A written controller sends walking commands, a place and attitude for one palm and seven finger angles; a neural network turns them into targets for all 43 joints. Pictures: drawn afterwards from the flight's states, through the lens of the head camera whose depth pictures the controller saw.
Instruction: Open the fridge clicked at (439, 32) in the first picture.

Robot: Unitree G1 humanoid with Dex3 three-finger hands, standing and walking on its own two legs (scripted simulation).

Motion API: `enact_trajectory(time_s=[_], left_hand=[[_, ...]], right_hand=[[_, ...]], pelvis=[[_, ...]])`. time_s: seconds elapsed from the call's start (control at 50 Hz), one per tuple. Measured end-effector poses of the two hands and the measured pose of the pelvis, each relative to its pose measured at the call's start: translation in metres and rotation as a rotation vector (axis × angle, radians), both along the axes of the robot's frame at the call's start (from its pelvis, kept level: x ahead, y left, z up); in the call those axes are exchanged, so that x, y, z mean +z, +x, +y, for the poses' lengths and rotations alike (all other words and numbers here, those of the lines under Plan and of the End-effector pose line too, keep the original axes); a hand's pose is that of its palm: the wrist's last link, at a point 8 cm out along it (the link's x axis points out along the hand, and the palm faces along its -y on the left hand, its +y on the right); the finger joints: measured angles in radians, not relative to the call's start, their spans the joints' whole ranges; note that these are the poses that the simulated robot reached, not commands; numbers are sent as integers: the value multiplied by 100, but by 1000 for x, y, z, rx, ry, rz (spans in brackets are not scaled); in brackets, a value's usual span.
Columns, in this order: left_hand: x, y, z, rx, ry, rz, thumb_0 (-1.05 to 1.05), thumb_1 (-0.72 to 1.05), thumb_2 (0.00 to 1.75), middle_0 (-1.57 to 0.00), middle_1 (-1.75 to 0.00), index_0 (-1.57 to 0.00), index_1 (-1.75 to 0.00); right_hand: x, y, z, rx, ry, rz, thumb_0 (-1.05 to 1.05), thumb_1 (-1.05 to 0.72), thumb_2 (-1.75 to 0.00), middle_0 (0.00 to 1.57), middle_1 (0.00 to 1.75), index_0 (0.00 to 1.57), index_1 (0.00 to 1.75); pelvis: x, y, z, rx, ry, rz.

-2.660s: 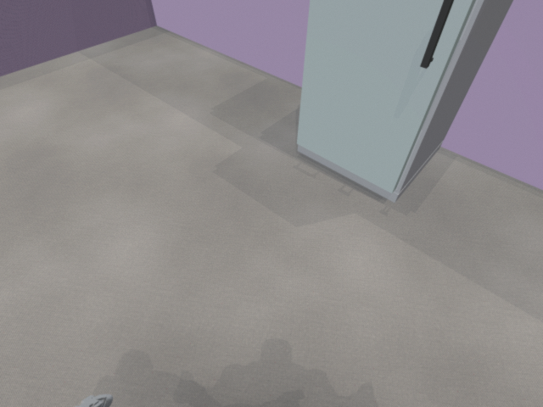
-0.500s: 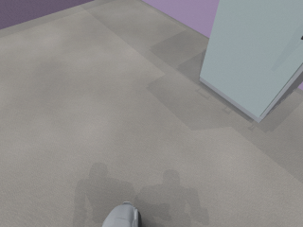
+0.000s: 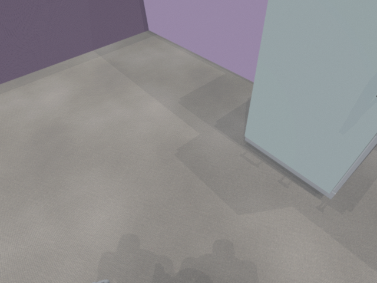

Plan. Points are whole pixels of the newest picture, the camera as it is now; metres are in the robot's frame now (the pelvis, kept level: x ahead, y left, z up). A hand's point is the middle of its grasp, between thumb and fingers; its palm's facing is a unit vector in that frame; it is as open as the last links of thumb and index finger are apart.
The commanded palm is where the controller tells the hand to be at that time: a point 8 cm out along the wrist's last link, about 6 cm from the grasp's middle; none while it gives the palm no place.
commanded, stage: walk to a spot facing it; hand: right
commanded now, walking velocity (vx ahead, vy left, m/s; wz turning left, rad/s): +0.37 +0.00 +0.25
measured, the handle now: out of the picture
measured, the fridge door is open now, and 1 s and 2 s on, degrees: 0 0 0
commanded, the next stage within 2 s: turn to face it in 0.36 s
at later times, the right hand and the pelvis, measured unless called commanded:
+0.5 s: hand (237, 209) +0.36 -0.11 -0.17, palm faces -0.17 +0.96 -0.21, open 7.4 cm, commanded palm none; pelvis +0.23 +0.05 -0.01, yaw +9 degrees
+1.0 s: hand (249, 195) +0.41 -0.16 -0.18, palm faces +0.10 +0.97 -0.21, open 7.3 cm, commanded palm none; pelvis +0.36 +0.04 +0.00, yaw -4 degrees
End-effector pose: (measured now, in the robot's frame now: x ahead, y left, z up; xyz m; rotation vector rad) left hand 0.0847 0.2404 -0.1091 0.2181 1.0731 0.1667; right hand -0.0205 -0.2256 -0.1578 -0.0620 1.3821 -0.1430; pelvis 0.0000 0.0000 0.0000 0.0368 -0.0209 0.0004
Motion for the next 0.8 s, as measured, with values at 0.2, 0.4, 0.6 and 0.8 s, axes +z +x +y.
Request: enact_trajectory(time_s=[0.2, 0.4, 0.6, 0.8], left_hand=[[2, -25, -26, 160, -39, 248, -1, 95, 90, -20, -30, -20, -30], [-13, -48, -41, 344, -172, 539, 0, 92, 90, -20, -30, -20, -30], [-35, 90, 20, 331, -172, 418, 0, 91, 90, -20, -30, -20, -30], [-17, 265, 64, 129, -67, 200, 1, 94, 90, -19, -30, -20, -30]], right_hand=[[29, 125, -16, 73, -17, -24, 0, -91, -90, 19, 30, 20, 30], [29, 305, 28, 248, -45, -109, 0, -91, -90, 19, 30, 20, 30], [35, 409, 81, 256, -75, -227, -1, -91, -90, 20, 30, 20, 30], [39, 441, 65, 122, -82, -245, -2, -94, -90, 20, 30, 20, 30]], pelvis=[[23, 85, -12, 65, -25, 17], [10, 180, 20, 141, -46, 19], [6, 265, 65, 145, -35, 3], [12, 323, 64, 28, -18, 2]])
